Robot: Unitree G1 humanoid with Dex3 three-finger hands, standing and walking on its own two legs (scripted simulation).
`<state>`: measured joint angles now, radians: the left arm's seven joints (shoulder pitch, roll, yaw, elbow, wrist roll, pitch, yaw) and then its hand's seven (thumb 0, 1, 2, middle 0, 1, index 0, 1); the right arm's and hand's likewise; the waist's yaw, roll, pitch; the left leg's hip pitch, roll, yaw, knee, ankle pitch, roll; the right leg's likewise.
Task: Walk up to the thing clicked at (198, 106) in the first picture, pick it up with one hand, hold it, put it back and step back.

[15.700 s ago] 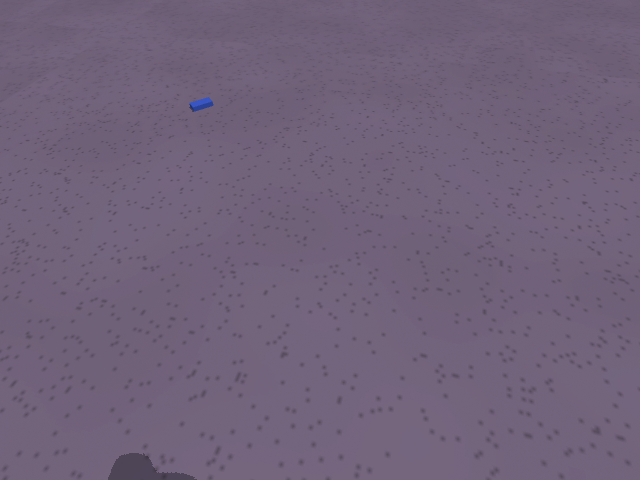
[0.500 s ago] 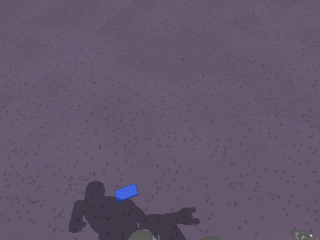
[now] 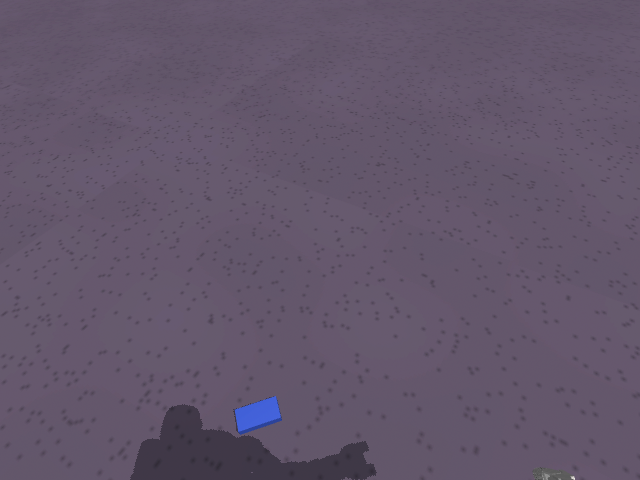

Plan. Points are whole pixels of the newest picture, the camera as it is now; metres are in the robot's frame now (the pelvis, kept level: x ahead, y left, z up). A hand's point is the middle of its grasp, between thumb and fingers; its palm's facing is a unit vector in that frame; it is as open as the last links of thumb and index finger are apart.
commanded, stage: walk up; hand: left
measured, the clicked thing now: (258, 415) +0.45 +0.25 -0.76
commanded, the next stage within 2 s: none
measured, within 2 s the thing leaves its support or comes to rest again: neither
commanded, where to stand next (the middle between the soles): +0.06 +0.02 m, yaw -1 degrees
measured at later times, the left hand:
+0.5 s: hand out of the picture +0.07 +0.26 -0.15, palm faces -0.03 -0.94 -0.35, open 7.4 cm
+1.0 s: hand out of the picture +0.05 +0.35 -0.17, palm faces -0.01 -0.89 -0.45, open 7.4 cm
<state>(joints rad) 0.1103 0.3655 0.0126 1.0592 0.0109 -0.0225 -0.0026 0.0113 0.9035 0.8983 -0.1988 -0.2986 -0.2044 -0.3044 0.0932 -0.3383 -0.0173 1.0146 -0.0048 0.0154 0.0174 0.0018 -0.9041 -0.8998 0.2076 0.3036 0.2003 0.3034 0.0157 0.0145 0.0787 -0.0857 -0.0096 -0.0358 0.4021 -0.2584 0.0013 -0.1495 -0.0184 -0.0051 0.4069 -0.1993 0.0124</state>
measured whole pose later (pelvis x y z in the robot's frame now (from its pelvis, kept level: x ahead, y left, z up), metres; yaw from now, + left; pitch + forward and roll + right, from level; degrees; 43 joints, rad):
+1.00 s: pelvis -0.05 +0.06 -0.03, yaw +1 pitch -4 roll +1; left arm 0.09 0.43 0.06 0.95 0.06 0.05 0.02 0.01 0.90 0.90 -0.20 -0.30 -0.21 -0.30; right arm 0.18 -0.40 -0.10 0.95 -0.04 0.02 0.02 0.00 -0.91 -0.90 0.20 0.30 0.20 0.30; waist 0.01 -0.02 0.15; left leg -0.23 -0.01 -0.05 0.65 -0.36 -0.02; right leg -0.38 -0.09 0.09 0.75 -0.37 -0.02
